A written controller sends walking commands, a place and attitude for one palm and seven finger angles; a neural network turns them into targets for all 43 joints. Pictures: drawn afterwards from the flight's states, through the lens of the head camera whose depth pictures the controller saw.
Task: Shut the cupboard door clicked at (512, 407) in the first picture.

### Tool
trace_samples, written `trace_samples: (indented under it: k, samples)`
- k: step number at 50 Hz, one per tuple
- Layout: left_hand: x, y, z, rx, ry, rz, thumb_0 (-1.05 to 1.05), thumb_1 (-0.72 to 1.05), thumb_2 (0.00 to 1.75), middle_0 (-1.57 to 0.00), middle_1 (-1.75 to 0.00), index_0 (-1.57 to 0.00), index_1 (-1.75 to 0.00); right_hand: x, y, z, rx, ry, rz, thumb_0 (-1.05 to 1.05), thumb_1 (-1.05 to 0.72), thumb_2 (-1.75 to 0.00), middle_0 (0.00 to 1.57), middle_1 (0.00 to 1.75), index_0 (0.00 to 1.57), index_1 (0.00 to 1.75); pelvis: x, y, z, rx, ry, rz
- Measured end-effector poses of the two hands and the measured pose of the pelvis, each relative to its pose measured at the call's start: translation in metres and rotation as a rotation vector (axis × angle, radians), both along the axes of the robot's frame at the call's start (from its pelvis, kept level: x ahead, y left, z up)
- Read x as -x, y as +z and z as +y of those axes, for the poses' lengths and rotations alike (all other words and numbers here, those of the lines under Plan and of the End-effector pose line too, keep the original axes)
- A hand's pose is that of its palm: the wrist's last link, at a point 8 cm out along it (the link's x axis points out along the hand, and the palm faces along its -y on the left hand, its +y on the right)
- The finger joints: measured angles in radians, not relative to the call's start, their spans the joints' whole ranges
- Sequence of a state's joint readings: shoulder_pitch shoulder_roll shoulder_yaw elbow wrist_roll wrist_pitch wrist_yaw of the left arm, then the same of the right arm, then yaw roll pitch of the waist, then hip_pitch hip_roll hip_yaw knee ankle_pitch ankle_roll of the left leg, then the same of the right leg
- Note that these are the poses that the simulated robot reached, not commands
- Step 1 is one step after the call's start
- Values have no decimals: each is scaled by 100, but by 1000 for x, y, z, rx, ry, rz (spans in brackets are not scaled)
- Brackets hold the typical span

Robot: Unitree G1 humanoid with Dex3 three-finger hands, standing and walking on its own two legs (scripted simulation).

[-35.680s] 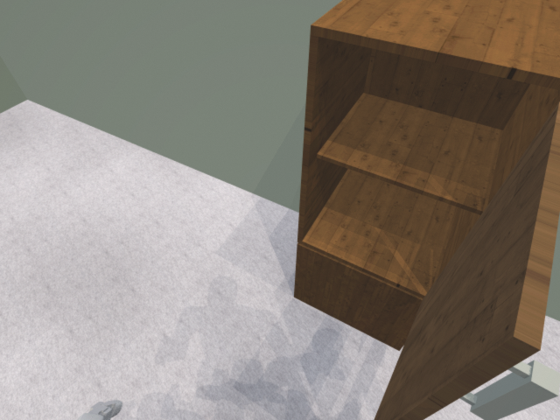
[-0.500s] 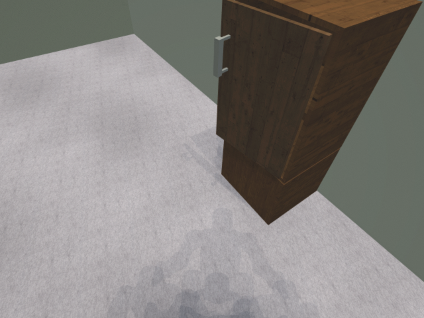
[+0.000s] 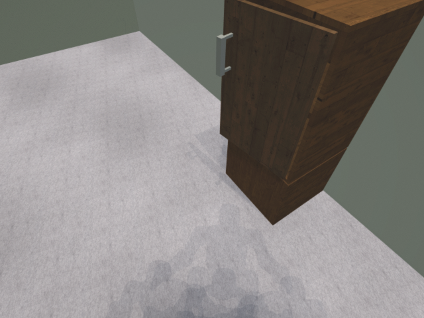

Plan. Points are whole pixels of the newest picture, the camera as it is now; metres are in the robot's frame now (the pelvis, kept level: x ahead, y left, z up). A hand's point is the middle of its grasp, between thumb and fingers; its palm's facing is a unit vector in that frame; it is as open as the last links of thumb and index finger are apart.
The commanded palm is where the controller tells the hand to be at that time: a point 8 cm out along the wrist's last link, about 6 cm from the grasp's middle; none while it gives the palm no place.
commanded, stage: look to check the result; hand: left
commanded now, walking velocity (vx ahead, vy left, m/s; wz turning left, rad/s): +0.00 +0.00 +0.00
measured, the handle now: (225, 54) +0.93 +0.01 +0.04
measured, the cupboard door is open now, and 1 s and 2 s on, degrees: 9 9 9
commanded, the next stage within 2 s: walk to a spot facing it in 0.04 s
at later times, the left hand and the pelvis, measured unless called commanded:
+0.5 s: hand out of the picture +0.03 +0.22 -0.19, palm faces +0.13 -0.96 -0.25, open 7.4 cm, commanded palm none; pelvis -0.01 +0.01 -0.01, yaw +8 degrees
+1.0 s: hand out of the picture -0.03 +0.23 -0.17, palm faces +0.42 -0.85 -0.31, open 7.4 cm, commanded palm none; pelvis -0.03 -0.01 -0.02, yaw +25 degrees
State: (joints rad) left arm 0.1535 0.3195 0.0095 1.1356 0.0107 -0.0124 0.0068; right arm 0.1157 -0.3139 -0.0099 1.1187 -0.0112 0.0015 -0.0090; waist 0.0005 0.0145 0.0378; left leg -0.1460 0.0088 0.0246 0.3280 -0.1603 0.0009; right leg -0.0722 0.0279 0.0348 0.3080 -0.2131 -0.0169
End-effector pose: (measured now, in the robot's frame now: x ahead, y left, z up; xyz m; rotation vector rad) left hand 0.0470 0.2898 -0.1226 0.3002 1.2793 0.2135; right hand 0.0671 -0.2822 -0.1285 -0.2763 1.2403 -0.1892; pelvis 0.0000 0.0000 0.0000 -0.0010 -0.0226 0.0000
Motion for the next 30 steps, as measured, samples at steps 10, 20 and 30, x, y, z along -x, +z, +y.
trace_samples:
  k: [10, 20, 30]
  samples:
    - [-9, -3, -9, 20, -11, -15, 0, 91, 90, -21, -30, -20, -30, -1, 4, -6, 14, -8, -4, 1, -90, -90, 20, 30, 20, 30, -3, 0, -2, 0, -2, -3]
    - [-1, -15, -23, 53, 52, -47, 0, 91, 90, -21, -30, -20, -30, 12, -11, 14, -21, 19, 61, 1, -90, -90, 20, 30, 20, 30, 3, -7, -1, 6, 64, 0]
    - [58, -53, -8, 118, 227, -9, 0, 91, 90, -21, -30, -20, -30, 19, -28, 69, -44, 116, 124, 1, -90, -90, 20, 30, 20, 30, 13, -29, 28, 14, 215, -12]
